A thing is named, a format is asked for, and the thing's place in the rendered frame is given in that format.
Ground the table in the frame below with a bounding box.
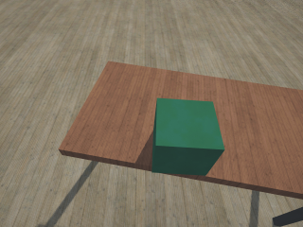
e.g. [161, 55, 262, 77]
[58, 61, 303, 227]

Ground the carton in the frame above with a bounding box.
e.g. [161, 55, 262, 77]
[151, 97, 225, 176]

